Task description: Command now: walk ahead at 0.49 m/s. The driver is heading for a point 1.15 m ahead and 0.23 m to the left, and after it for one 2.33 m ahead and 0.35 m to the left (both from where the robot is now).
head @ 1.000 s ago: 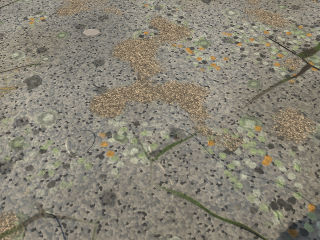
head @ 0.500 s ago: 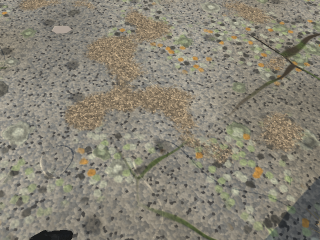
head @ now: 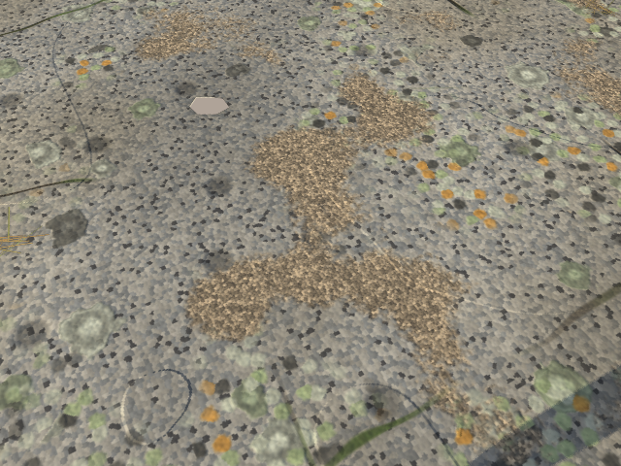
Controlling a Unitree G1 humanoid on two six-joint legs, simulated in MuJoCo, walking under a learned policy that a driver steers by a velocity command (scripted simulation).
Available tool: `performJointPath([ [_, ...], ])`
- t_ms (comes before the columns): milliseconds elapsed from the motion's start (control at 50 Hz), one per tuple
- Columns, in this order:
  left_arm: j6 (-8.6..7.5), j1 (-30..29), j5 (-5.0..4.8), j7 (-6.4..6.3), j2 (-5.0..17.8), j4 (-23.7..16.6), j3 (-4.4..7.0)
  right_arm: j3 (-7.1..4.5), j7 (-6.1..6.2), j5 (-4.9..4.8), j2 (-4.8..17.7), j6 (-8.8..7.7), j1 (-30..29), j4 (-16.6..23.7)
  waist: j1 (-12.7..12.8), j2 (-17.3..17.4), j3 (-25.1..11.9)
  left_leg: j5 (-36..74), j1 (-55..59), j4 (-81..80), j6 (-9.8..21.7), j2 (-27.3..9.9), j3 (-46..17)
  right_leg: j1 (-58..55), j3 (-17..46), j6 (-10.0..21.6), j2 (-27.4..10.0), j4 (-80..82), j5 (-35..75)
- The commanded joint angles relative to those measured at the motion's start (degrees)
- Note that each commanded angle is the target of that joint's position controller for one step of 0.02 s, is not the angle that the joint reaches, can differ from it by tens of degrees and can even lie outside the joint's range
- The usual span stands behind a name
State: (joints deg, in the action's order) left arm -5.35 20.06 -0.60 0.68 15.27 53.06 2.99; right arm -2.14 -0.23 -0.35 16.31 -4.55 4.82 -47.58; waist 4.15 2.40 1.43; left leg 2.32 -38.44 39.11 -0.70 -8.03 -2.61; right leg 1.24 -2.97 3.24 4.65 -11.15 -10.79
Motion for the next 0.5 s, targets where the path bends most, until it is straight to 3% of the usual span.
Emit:
performJointPath([
  [20,-0.27,0.58,-0.68,-0.55,9.88,-1.92,2.01,-0.04,-0.81,-0.5,2.63,-0.87,-5.73,4.61,-0.05,-4.55,3.15,4.11,4.77,-6.01,0.12,2.15,1.8,5.11,6.85,8.65,-15.83,4.59,8.49],
  [80,0.88,1.68,-0.84,-0.79,10.45,-0.81,2.3,-0.42,-1.75,-0.63,4.27,-1.22,-7.47,6.38,-0.8,-5.17,2.77,-1.77,3.98,-9.39,2.29,2.91,1.11,-2.14,8.12,7.34,-19.1,0.55,11.57],
  [120,1.66,0.45,-0.71,-0.98,11.26,-0.88,2.53,-1.21,-2.0,-0.7,6.05,-1.46,-3.26,5.77,-3.77,-6.58,0.14,-6.23,10.39,-10.73,4.01,4.82,2.78,-4.48,7.75,5.96,-19.28,-5.1,21.88],
  [140,2.08,-0.39,-0.48,-1.02,10.69,-1.08,2.24,-2.4,-1.78,-0.62,7.94,-1.47,3.98,3.66,-7.59,-6.17,-4.18,-6.67,20.04,-11.89,5.52,6.68,4.53,-3.36,5.58,4.64,-16.74,-13.99,30.09],
  [160,2.18,0.15,0.34,-1.15,8.46,-2.01,1.22,-3.84,-1.27,-0.24,11.43,-1.36,14.27,1.05,-11.38,-3.65,-12.14,-5.71,35.88,-9.76,8.18,2.7,0.61,4.0,3.06,2.8,-13.59,-28.21,25.82],
  [180,1.11,6.91,0.64,-0.6,1.79,-3.33,-0.87,-5.43,-1.02,0.76,17.81,-0.89,20.6,-0.23,-9.54,10.05,-20.68,-14.3,58.58,-12.46,17.31,-11.86,-25.05,27.61,-0.01,-1.71,-4.34,-51.23,3.66],
  [200,-0.26,5.97,-0.07,-0.42,3.44,-2.36,-0.72,-4.21,-1.37,0.14,13.33,-0.75,21.75,-0.5,-10.61,12.22,-23.65,-21.34,61.48,-21.67,19.46,-14.65,-40.16,36.63,8.11,-1.72,-1.6,-60.05,-22.14],
  [220,-1.1,0.99,-1.81,-0.11,8.87,-3.6,0.75,-3.06,-1.4,-0.04,10.02,-0.92,17.35,0.16,-10.18,7.87,-14.72,-23.58,54.96,-22.49,16.33,-12.85,-32.54,42.07,9.74,-0.54,-5.17,-64.01,-19.62],
  [240,-1.44,-2.69,-2.1,-0.24,9.03,-4.54,0.73,-2.54,-1.31,0.12,8.29,-0.97,12.76,1.36,-8.68,4.3,-9.29,-19.68,46.92,-23.32,14.53,-10.7,-24.71,41.94,8.03,0.07,-8.4,-62.25,-14.19],
  [260,-1.29,-4.63,-1.25,-0.57,8.47,-4.72,0.86,-2.05,-1.43,0.4,6.56,-1.04,9.28,1.78,-7.11,1.54,-5.13,-14.38,39.35,-25.19,13.68,-8.31,-18.92,40.01,7.0,-0.19,-10.58,-58.4,-9.83],
  [300,0.06,-3.21,-0.42,-0.78,6.75,-4.08,1.04,-1.6,-1.65,1.03,4.88,-1.5,6.82,1.89,-4.17,3.12,-3.3,-8.36,31.51,-28.65,12.75,-5.25,-12.75,33.6,7.21,-0.85,-12.85,-53.86,-4.84],
  [340,1.14,-2.76,-0.14,-0.89,4.95,-3.92,0.78,-1.89,-1.61,0.71,5.73,-2.06,7.74,1.03,-3.24,2.27,-2.65,-3.2,29.25,-30.72,13.77,-4.65,-9.19,32.96,6.57,-1.87,-13.2,-51.23,-2.48],
  [420,1.25,-10.11,0.5,-0.91,4.46,-6.5,0.74,-2.33,-0.46,0.43,7.27,-1.72,11.16,-0.95,-4.57,0.59,-0.17,1.68,31.31,-32.54,13.64,-3.85,-4.53,38.38,6.11,-3.73,-13.22,-39.02,7.95],
  [500,0.51,-18.1,0.13,-0.07,2.94,-8.53,0.02,-2.41,0.29,-0.1,8.1,-1.16,14.64,-2.63,-7.3,0.73,1.82,-0.94,32.22,-33.48,11.96,-2.19,-0.69,35.56,3.57,-3.66,-10.84,-25.57,17.23],
])
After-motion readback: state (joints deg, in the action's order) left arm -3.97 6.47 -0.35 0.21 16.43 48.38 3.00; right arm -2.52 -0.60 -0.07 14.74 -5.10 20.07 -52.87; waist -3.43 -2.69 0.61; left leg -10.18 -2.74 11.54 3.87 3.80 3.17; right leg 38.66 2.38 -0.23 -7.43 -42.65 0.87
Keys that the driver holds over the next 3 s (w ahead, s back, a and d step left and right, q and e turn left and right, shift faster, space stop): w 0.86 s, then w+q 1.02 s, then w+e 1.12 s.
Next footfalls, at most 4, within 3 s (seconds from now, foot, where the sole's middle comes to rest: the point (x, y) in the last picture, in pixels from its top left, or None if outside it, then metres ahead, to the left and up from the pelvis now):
0.16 left None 0.28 0.15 -0.78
0.70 right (382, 424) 0.59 -0.08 -0.78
1.26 left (284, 305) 0.88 0.16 -0.78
1.74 right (333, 211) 1.21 0.05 -0.78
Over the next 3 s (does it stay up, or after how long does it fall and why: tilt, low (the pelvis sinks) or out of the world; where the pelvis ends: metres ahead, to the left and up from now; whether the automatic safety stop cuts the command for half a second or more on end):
stays up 1.60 0.31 0.00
